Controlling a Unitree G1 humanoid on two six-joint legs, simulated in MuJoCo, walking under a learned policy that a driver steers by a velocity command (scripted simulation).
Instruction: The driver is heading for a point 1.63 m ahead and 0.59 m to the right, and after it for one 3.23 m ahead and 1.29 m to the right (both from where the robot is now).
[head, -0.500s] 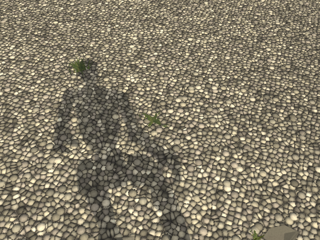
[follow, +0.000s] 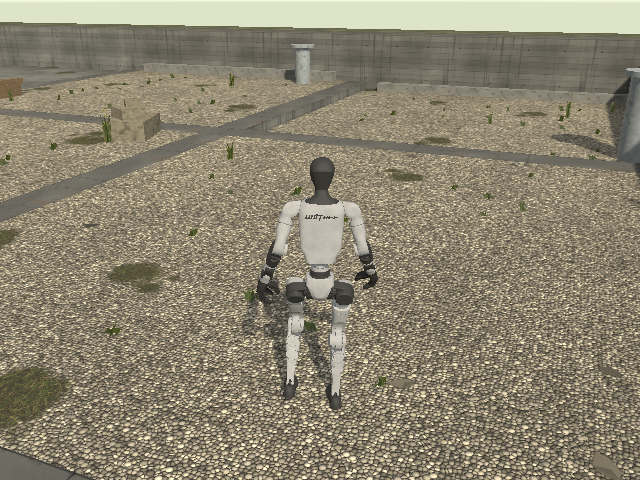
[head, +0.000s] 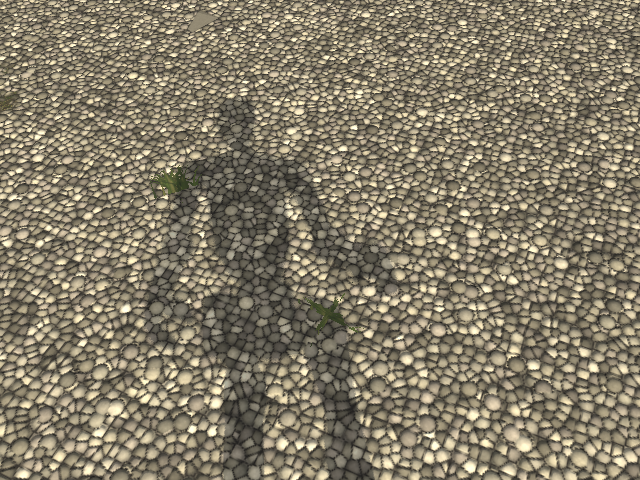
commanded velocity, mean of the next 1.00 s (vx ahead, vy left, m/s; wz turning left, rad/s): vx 0.05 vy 0.00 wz -0.52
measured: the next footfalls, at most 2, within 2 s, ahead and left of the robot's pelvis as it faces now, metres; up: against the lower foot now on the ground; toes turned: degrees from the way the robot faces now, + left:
left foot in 0.24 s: +0.21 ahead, +0.13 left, +0.00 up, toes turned -15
right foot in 0.66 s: +0.09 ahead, -0.11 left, +0.00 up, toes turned -25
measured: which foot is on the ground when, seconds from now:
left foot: up 0.00-0.22, down 0.24-0.66, up 0.68-1.00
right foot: down 0.00-0.24, up 0.26-0.64, down 0.66-1.00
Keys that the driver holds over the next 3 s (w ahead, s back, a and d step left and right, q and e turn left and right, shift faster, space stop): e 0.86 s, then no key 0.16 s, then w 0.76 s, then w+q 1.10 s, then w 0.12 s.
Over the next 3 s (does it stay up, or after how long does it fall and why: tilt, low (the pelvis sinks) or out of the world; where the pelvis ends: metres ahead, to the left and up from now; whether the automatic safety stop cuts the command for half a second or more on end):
stays up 0.91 -0.44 -0.01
